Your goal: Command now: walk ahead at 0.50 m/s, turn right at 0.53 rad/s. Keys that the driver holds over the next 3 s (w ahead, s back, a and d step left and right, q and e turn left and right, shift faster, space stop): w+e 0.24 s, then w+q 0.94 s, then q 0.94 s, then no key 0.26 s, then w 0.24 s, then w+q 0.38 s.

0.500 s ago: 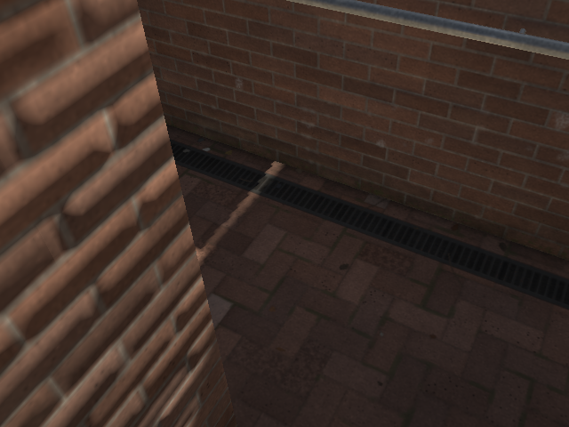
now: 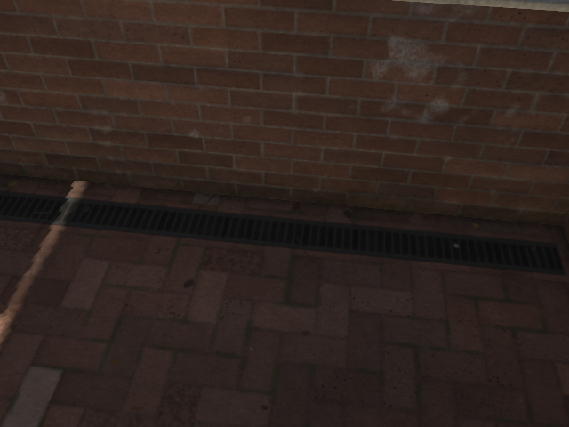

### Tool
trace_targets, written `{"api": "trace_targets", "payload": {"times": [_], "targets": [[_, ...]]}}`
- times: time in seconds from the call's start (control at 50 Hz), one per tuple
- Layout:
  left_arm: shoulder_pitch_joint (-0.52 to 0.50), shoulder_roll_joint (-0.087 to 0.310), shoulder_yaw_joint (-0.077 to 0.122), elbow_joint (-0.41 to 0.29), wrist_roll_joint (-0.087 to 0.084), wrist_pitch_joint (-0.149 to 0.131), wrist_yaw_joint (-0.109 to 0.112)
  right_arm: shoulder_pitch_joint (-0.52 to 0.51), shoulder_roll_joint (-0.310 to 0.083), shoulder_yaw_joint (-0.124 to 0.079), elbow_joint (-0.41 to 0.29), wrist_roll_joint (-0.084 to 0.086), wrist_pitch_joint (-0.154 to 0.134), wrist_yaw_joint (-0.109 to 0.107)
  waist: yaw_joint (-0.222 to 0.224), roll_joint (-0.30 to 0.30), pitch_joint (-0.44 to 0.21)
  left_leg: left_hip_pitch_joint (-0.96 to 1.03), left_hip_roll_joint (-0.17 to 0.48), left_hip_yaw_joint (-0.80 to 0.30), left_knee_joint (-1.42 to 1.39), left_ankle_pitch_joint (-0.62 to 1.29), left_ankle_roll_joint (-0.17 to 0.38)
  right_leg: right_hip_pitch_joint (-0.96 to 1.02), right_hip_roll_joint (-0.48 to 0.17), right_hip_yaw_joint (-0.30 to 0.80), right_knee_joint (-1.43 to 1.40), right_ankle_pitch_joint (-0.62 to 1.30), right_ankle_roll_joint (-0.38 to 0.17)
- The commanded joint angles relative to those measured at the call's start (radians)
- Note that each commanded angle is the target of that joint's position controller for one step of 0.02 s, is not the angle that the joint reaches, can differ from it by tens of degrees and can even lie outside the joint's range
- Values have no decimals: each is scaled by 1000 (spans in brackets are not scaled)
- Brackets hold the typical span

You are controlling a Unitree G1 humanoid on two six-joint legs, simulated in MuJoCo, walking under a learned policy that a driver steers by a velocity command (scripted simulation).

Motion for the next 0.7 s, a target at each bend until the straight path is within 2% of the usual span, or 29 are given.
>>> {"api": "trace_targets", "payload": {"times": [0.02, 0.04, 0.06, 0.08, 0.1, 0.12, 0.14, 0.16, 0.18, 0.2, 0.22, 0.24, 0.26, 0.28, 0.3, 0.32, 0.34, 0.36, 0.38, 0.4, 0.48, 0.52, 0.56, 0.58, 0.6, 0.64, 0.66, 0.68, 0.7], "targets": [[-46, 33, 0, -71, -27, -19, -7, -53, -157, -39, -87, -27, -3, 5, -7, 167, 206, -192, 192, -184, -296, 481, 136, 138, 5, -130, -163, -161, -40], [48, 45, 7, -46, -45, -36, 0, -81, -197, -60, -87, -42, 5, 9, 47, 155, 123, -128, 206, -144, -103, 587, 141, 273, -36, -121, -260, -132, -64], [236, 75, 28, 25, -46, -33, 3, -115, -219, -64, -75, -49, 19, 12, 151, 151, -1, -129, 188, -76, 124, 847, 142, 498, 0, -175, -306, -158, -92], [349, 110, 43, 99, -32, -39, -2, -53, -166, -59, -58, -39, 34, -5, 158, 55, -22, -126, 129, -40, 426, 881, 153, 606, -21, -75, -554, -283, -118], [390, 98, 42, 131, -38, -33, -11, -47, -107, -59, -39, -50, 43, -6, 186, -118, 0, -350, -17, 14, 856, 195, 148, 737, -79, 5, -505, -194, -136], [420, 163, 22, 134, -29, -44, -28, -34, -9, -28, -120, -35, 32, 12, 81, -229, 16, -759, -59, -29, 1099, 6, 119, 880, -136, 74, -36, 566, -114], [431, 182, 28, 113, -57, -37, -23, -25, -43, -17, -165, -26, 21, 33, 81, -180, -145, -933, -39, -95, 1023, 74, 113, 1005, -205, 252, -38, 503, -195], [453, 154, 21, 116, -60, -39, -16, -96, -66, -21, -164, -48, 16, 39, 117, -77, -126, -998, -22, -173, 944, 111, 107, 884, -249, 357, -120, 97, -248], [436, 194, 29, 120, -41, -41, 8, -156, -48, -5, -191, -59, 15, 41, 107, -162, -138, -1043, 0, -242, 808, 167, 83, 780, -322, 567, -269, -605, -348], [402, 176, 24, 109, -29, -46, 20, -247, -88, -16, -178, -73, 26, 42, 99, -80, -52, -1076, 1, -232, 769, 270, 57, 698, -313, 653, -337, -736, -313], [376, 127, -1, 120, -5, -61, 18, -257, -95, -20, -171, -65, 34, 38, 46, -11, 12, -1021, 5, -281, 542, 508, 26, 553, -270, 575, -289, -727, -260], [368, 91, -15, 125, -3, -69, 18, -259, -87, -19, -138, -67, 45, 37, 33, -11, 65, -976, -6, -263, 519, 550, 3, 425, -233, 566, -266, -637, -218], [304, 48, -37, 98, -7, -80, 34, -326, -46, 1, -183, -61, 58, 45, -6, 67, 99, -828, -28, -222, 276, 698, -49, 194, -192, 470, -314, -612, -197], [279, 55, -37, 95, -11, -85, 38, -333, -18, 11, -174, -71, 63, 50, -6, 33, 89, -714, -41, -190, 193, 776, -62, 122, -171, 452, -334, -544, -175], [270, 147, -5, 107, -14, -82, 38, -235, -72, -10, -119, -72, 62, 46, -45, -25, 36, -513, -17, -220, 104, 912, -44, 76, -146, 395, -350, -415, -174], [235, 131, -5, 115, -21, -87, 42, -200, -124, -30, -108, -49, 51, 53, -65, -51, 9, -467, -27, -239, -62, 1107, -29, 127, -79, 295, -272, -457, -139], [280, 94, -12, 132, -23, -92, 45, -232, -111, -33, -100, -50, 44, 60, -30, -102, -2, -493, -29, -232, -103, 1204, -9, 197, -79, 300, -228, -523, -140], [284, 57, -20, 146, -32, -104, 53, -333, -119, -29, -134, -42, 39, 68, 2, -27, 58, -497, -33, -222, -271, 1342, 1, 180, -71, 281, -203, -675, -142], [293, 54, -24, 129, -31, -110, 60, -423, -79, -17, -142, -45, 27, 79, 42, 28, 51, -430, -57, -186, -371, 1452, 17, 182, -51, 260, -196, -779, -138], [326, 58, -23, 132, -28, -116, 65, -467, -53, -12, -145, -39, 24, 84, 71, -3, 64, -423, -68, -199, -403, 1473, 27, 213, -62, 282, -188, -810, -148], [479, 38, -27, 185, 15, -120, 75, -530, -67, -21, -150, -24, 8, 81, 162, -22, 171, -568, -145, -306, -500, 1348, 65, 431, -62, 264, -37, -632, -149], [528, 37, -23, 201, 30, -123, 76, -596, -48, -11, -182, -30, 1, 93, 218, -39, 199, -609, -150, -304, -569, 1311, 77, 513, -60, 244, 20, -545, -142], [515, -2, -39, 215, 43, -115, 74, -599, -20, 6, -190, -18, -7, 94, 230, -28, 194, -461, -140, -202, -685, 1341, 79, 468, -28, 183, 99, -542, -128], [443, 9, -39, 205, 52, -114, 73, -518, -14, 10, -180, -4, -11, 105, 173, -65, 172, -366, -77, -253, -746, 1360, 97, 432, -68, 241, 138, -556, -156], [448, 4, -42, 209, 44, -120, 69, -481, -30, 11, -151, -8, -11, 104, 181, 4, 167, -348, -99, -204, -782, 1359, 99, 482, -57, 199, 160, -436, -141], [355, 21, -42, 211, 62, -114, 78, -185, -108, -13, -49, 3, -6, 106, 40, -29, 88, -30, -18, -234, -940, 1273, 136, 404, -109, 205, 391, -257, -161], [382, 21, -36, 233, 43, -119, 75, -77, -145, -30, 12, -17, -2, 103, -16, 94, 33, 218, -64, -177, -1018, 1327, 131, 328, -18, 29, 620, -406, -115], [303, 45, -19, 218, 40, -120, 55, 81, -177, -46, 59, -27, 8, 106, -98, 208, 6, 461, -20, -211, -935, 1441, 190, 87, 110, -100, 988, -1023, -84], [364, 48, -15, 153, -20, -131, 67, 90, -214, -54, 39, -40, 4, 103, -18, 306, -148, 880, 142, -444, -538, 1832, 290, -313, 96, -76, 1132, -1231, -16]]}}
Next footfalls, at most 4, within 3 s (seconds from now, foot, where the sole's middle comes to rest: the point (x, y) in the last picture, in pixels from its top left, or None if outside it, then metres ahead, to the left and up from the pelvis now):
0.10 right None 0.13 -0.10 -0.87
0.66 left None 0.55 0.00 -1.07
1.06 right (336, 378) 0.82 -0.18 -1.07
1.54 left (249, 352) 0.91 0.09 -1.07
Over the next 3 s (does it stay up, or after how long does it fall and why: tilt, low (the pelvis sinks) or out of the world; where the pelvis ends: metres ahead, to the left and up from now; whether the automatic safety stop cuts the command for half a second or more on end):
stays up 0.95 0.05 -0.28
